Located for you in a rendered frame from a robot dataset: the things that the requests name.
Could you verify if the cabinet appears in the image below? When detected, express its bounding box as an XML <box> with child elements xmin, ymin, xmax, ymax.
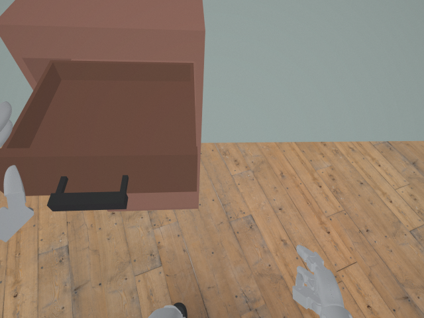
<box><xmin>0</xmin><ymin>0</ymin><xmax>205</xmax><ymax>211</ymax></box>

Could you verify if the robot left shin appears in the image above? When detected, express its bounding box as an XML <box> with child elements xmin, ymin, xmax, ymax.
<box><xmin>164</xmin><ymin>305</ymin><xmax>182</xmax><ymax>314</ymax></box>

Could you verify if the drawer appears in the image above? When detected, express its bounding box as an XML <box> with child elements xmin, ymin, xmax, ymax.
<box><xmin>0</xmin><ymin>60</ymin><xmax>197</xmax><ymax>196</ymax></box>

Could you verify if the left robot hand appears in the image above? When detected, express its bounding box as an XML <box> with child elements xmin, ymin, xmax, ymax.
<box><xmin>0</xmin><ymin>101</ymin><xmax>34</xmax><ymax>242</ymax></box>

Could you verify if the right robot hand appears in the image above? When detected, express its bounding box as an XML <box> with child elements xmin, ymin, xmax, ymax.
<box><xmin>292</xmin><ymin>245</ymin><xmax>345</xmax><ymax>316</ymax></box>

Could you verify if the left robot foot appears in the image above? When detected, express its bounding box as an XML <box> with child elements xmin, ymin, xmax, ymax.
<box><xmin>174</xmin><ymin>303</ymin><xmax>187</xmax><ymax>318</ymax></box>

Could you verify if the handle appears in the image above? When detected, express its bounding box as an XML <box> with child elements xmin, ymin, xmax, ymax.
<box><xmin>47</xmin><ymin>175</ymin><xmax>129</xmax><ymax>211</ymax></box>

